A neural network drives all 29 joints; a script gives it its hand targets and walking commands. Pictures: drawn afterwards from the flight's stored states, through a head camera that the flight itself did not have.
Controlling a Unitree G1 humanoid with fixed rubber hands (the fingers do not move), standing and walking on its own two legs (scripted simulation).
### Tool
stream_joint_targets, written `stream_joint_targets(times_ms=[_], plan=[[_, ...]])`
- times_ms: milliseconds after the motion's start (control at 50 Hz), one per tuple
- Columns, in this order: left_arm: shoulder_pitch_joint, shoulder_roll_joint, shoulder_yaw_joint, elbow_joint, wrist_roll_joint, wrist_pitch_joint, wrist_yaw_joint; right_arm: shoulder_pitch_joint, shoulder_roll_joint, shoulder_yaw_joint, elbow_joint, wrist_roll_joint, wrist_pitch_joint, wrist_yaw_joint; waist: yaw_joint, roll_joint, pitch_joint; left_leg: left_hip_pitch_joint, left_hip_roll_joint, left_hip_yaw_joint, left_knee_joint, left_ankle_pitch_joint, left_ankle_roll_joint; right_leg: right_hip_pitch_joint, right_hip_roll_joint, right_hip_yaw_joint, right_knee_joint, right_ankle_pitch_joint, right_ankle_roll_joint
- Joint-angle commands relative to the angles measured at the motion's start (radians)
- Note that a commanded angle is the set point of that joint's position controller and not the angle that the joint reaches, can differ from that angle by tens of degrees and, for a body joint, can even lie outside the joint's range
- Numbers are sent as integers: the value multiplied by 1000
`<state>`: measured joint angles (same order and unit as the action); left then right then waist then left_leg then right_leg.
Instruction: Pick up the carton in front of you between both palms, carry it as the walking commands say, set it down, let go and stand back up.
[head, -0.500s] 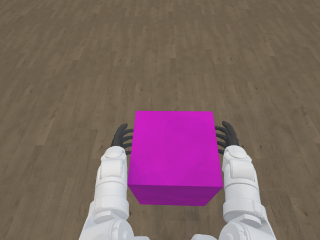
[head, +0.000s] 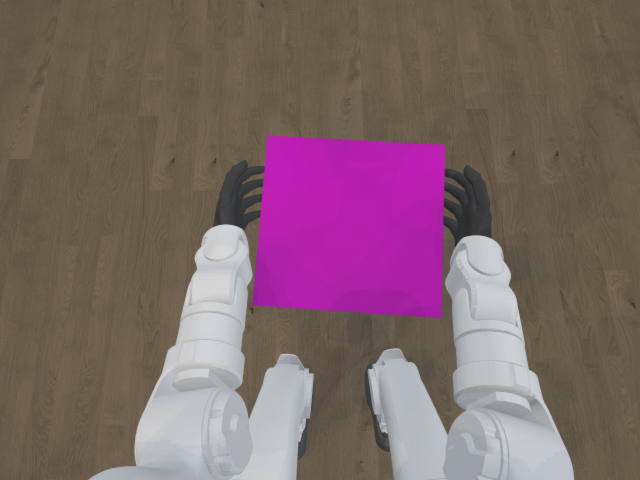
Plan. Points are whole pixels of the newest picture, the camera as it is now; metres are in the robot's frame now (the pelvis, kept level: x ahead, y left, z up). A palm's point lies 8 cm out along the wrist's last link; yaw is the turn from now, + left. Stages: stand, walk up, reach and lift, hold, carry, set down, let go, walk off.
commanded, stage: set down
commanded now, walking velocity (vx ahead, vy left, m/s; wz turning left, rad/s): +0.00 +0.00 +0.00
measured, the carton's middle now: (346, 238) +0.41 -0.01 -0.15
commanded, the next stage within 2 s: none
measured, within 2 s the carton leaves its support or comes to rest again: rests again in 1.58 s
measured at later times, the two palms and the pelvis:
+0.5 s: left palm (257, 228) +0.46 +0.13 -0.24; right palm (435, 245) +0.42 -0.17 -0.23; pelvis -0.03 +0.00 -0.13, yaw +0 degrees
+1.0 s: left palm (274, 231) +0.50 +0.13 -0.39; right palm (416, 253) +0.44 -0.17 -0.38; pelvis -0.04 +0.01 -0.24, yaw -1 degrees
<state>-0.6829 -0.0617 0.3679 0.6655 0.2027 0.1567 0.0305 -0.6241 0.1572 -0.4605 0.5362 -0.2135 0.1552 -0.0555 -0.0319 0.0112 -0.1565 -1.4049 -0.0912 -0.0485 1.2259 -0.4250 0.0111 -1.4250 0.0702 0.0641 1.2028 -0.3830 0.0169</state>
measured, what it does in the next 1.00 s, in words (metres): lowers itself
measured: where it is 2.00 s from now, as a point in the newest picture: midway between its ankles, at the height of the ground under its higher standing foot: (340, 426)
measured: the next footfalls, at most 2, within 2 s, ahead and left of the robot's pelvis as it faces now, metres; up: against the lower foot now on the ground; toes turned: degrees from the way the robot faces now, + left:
none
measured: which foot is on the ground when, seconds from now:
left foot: down 0.00-1.00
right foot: down 0.00-1.00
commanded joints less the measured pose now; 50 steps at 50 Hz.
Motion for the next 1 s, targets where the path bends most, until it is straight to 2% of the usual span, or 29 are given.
stream_joint_targets(times_ms=[0,80,280,460,760,980], plan=[[-523,-854,-462,40,-44,1,-184,-510,852,536,101,43,25,178,-4,10,-721,274,-57,0,-77,148,-15,339,72,-41,-27,153,15],[-590,-840,-447,63,-51,1,-185,-577,853,519,117,52,28,168,-7,10,-782,194,-66,10,5,157,-15,266,80,-46,52,162,19],[-732,-802,-485,78,-110,-3,-164,-717,822,537,98,109,24,131,-16,36,-919,52,-81,35,195,157,-26,129,99,-74,242,167,31],[-846,-754,-501,103,-153,-1,-145,-832,783,528,85,146,30,112,-22,40,-957,-50,-86,47,330,152,-28,20,104,-96,381,162,42],[-1034,-645,-481,212,-182,-5,-124,-1035,663,444,114,170,24,105,-41,60,-932,-202,-74,56,525,115,-24,-173,91,-130,595,129,49],[-1175,-579,-556,234,-263,-23,-119,-1175,598,462,112,245,5,107,-62,84,-941,-210,-53,48,672,163,-15,-224,72,-152,745,164,52]])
